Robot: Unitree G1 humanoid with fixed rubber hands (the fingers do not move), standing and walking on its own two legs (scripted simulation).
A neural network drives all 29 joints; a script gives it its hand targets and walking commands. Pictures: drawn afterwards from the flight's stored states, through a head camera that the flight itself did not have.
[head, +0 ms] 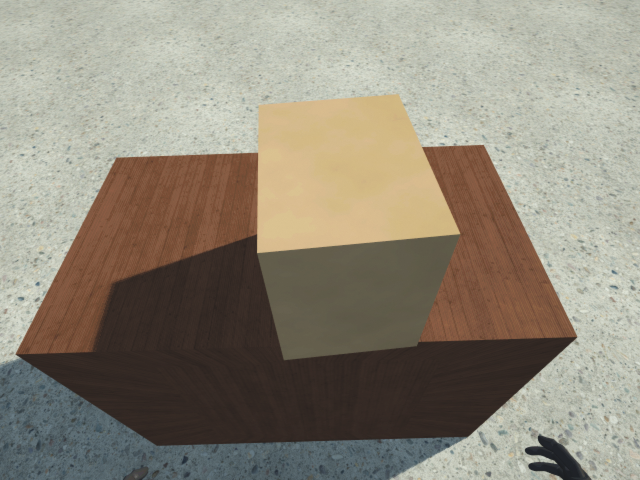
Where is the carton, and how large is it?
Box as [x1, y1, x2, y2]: [257, 94, 459, 359]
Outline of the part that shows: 398,94 259,105 257,254 284,359 416,345 459,236 459,232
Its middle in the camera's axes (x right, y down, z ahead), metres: +0.03 -0.01 +0.59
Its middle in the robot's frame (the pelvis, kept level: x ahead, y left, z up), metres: +0.45 +0.00 +0.03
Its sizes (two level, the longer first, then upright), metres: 0.283 0.213 0.276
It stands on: a pedestal, 0.65 m high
